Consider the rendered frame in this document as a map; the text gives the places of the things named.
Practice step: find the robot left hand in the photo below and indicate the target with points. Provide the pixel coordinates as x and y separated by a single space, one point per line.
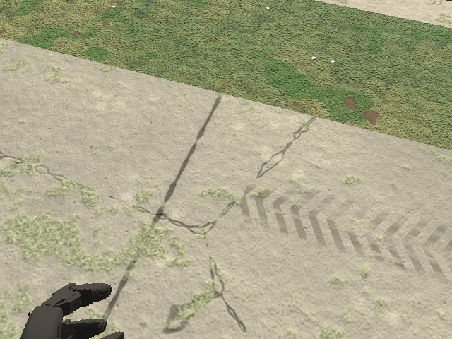
45 321

